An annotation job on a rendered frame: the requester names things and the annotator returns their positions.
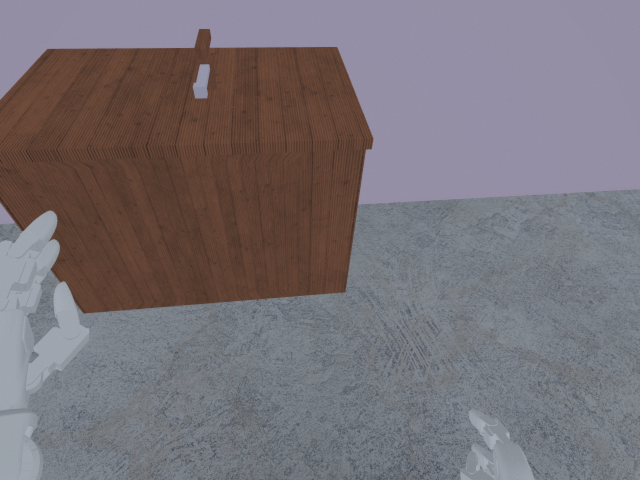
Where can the right robot hand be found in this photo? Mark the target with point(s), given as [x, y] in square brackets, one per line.
[507, 462]

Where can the counter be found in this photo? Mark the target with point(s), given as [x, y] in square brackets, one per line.
[166, 200]

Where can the robot left forearm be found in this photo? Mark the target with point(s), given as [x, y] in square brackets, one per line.
[20, 456]

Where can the left robot hand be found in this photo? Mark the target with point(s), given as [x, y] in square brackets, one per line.
[23, 266]

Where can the tap lever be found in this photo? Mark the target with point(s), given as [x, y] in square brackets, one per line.
[200, 87]

